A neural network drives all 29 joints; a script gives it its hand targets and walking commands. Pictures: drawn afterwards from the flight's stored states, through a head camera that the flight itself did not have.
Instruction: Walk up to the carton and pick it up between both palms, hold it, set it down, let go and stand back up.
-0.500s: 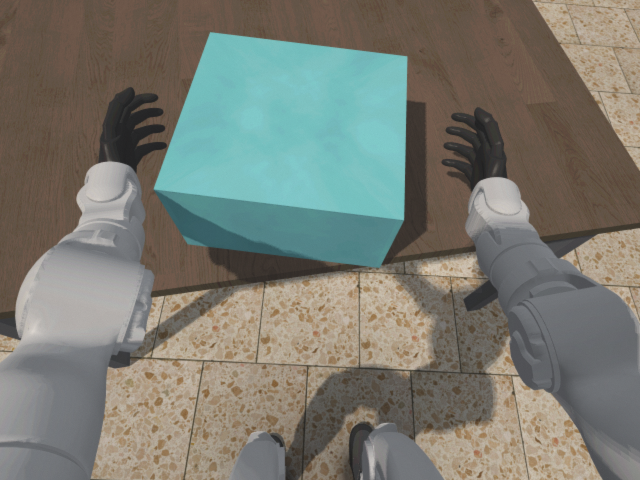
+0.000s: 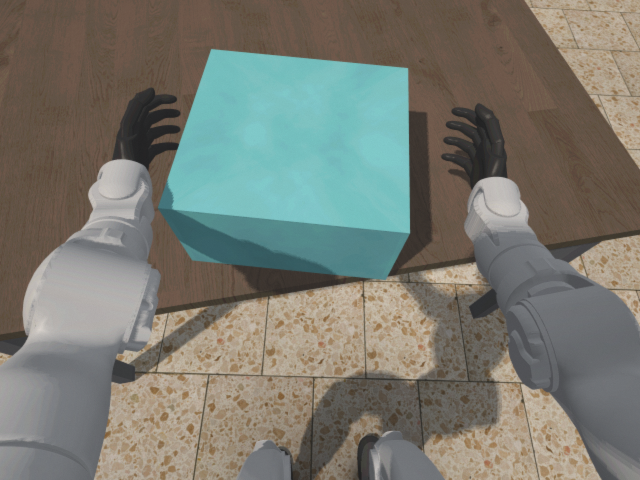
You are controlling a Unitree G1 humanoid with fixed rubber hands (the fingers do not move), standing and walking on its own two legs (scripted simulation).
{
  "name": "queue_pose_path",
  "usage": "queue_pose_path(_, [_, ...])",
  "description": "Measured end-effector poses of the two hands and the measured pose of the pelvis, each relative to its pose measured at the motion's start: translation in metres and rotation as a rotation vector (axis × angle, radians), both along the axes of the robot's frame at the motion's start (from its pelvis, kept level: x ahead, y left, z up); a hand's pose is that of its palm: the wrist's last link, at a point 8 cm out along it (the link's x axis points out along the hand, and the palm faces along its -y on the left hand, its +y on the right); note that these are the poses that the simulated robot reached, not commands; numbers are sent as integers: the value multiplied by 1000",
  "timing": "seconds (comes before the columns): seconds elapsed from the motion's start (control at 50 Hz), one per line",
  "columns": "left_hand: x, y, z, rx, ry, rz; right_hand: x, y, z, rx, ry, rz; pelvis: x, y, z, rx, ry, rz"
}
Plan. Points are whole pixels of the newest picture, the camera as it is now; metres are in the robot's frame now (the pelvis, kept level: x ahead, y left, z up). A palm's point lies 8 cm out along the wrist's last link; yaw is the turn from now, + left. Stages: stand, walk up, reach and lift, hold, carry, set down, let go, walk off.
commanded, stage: reach and lift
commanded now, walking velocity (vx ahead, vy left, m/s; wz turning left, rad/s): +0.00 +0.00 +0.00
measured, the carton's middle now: (299, 165) +0.53 +0.03 +0.00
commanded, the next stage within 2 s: none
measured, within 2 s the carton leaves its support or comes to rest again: neither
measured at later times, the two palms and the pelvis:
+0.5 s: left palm (140, 166) +0.49 +0.22 +0.05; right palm (451, 170) +0.46 -0.16 +0.06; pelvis +0.00 +0.00 +0.00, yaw +0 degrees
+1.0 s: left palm (152, 166) +0.49 +0.21 +0.05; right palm (457, 174) +0.45 -0.17 +0.06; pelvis +0.00 +0.00 +0.00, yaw +0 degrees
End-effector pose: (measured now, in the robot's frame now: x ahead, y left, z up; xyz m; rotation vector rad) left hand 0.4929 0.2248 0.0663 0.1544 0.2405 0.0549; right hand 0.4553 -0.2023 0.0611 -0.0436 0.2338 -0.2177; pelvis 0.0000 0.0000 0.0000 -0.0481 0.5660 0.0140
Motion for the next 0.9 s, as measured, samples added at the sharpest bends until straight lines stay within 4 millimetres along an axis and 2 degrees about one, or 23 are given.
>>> queue_pose_path(0.14, [-2,-4,2,4,-8,-17,-4,3,-1,4,2,5,-2,0,0,0,-6,0])
queue_pose_path(0.42, [-6,-1,-14,-17,7,-26,5,42,0,21,11,44,0,1,0,-1,-3,0])
queue_pose_path(0.9, [-5,-17,-12,-15,16,-61,-1,36,-1,35,-9,4,-1,4,2,-5,-18,1])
